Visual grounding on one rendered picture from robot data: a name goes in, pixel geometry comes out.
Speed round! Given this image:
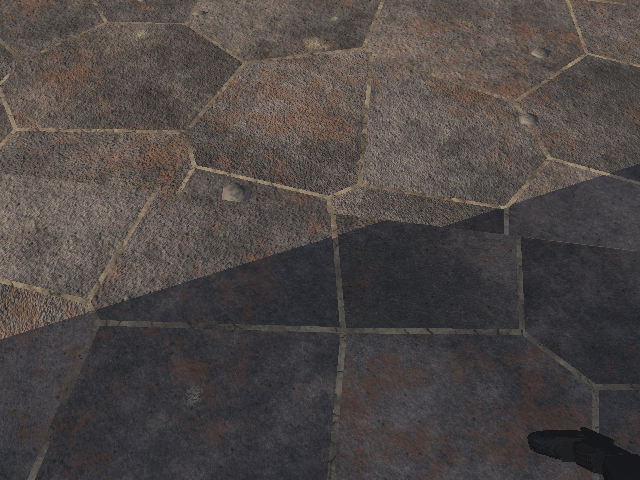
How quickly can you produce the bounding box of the robot right hand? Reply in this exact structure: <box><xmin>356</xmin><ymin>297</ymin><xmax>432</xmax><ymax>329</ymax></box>
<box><xmin>527</xmin><ymin>427</ymin><xmax>640</xmax><ymax>480</ymax></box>

